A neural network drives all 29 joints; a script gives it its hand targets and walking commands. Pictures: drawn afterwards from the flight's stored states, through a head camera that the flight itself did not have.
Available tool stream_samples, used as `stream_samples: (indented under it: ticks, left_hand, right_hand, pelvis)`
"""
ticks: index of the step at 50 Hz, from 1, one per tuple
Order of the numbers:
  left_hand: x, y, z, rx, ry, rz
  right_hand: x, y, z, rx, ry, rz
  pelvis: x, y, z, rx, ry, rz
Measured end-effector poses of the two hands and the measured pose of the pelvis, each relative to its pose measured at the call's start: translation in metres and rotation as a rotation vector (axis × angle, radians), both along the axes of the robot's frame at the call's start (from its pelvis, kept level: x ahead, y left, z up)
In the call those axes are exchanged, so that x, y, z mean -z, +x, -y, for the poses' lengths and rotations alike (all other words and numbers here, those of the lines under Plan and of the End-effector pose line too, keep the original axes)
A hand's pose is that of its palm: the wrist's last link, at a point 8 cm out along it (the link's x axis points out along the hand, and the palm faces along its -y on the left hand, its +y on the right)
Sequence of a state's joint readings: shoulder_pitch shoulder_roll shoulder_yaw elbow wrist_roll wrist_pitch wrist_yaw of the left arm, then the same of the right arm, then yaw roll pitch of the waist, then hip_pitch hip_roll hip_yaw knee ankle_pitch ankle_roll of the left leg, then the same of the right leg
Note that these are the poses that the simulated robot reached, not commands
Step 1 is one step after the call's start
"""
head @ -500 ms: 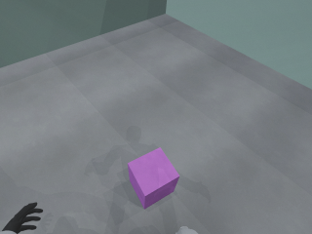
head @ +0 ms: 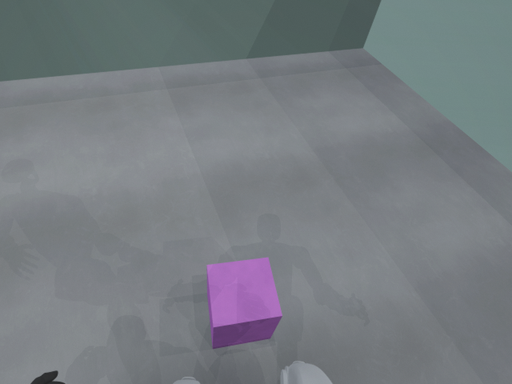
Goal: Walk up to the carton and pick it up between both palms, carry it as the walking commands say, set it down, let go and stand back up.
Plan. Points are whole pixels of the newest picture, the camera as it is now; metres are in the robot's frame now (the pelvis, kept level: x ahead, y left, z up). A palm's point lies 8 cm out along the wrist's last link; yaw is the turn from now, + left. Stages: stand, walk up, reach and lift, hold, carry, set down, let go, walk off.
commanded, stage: walk up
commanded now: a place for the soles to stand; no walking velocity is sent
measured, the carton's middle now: (240, 303) +0.48 +0.01 -0.61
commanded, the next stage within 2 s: none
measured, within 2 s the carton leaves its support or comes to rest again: neither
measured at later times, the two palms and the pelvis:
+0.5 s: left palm out of the picture -0.03 +0.19 -0.05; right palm out of the picture +0.20 -0.48 -0.10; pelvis +0.01 -0.18 +0.00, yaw +14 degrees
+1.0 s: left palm out of the picture -0.06 +0.20 -0.08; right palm (498, 362) +0.21 -0.41 -0.08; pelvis +0.00 -0.14 +0.00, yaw +19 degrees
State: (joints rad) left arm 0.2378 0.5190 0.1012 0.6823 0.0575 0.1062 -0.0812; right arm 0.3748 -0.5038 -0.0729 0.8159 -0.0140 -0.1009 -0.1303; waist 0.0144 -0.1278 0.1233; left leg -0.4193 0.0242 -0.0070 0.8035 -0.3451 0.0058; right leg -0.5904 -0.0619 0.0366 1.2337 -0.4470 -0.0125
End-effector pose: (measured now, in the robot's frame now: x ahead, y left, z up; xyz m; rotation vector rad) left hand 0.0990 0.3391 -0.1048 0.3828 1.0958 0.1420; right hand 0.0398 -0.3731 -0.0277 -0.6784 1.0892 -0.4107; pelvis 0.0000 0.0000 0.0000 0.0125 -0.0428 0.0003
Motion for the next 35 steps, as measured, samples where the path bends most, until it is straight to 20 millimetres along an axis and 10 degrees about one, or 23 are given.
stream_samples:
  ticks: [8,13,19,28,35]
  left_hand:
    - [0.014,-0.006,0.075,-0.083,0.005,0.045]
    - [0.017,-0.045,0.13,-0.163,0.043,0.031]
    - [-0.02,-0.083,0.16,-0.234,0.105,0.003]
    - [-0.066,-0.152,0.141,-0.359,0.266,-0.064]
    - [-0.06,-0.201,0.127,-0.413,0.251,-0.114]
  right_hand:
    - [0.015,0.028,0.095,-0.08,-0.003,0.007]
    - [0.047,0.074,0.134,-0.13,0.062,0.037]
    - [0.06,0.127,0.123,-0.227,0.226,0.055]
    - [0.067,0.176,0.087,-0.381,0.332,-0.016]
    - [0.057,0.206,0.04,-0.472,0.353,0.02]
  pelvis:
    - [0.022,0.0,0.091,-0.053,-0.019,-0.009]
    - [0.031,0.001,0.14,-0.115,-0.011,0.004]
    - [0.01,0.006,0.164,-0.166,0.018,-0.015]
    - [-0.005,0.006,0.174,-0.272,0.022,-0.016]
    - [-0.004,-0.005,0.151,-0.337,0.013,-0.011]
